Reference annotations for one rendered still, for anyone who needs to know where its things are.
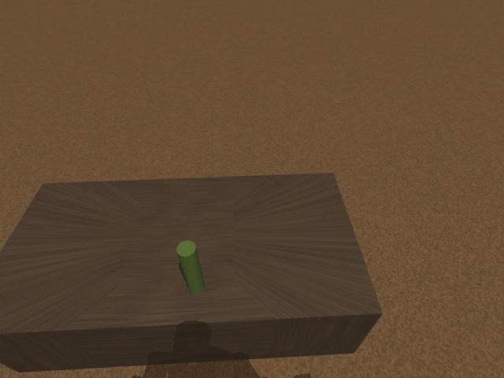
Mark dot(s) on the can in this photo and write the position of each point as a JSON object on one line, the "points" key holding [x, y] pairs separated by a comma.
{"points": [[189, 261]]}

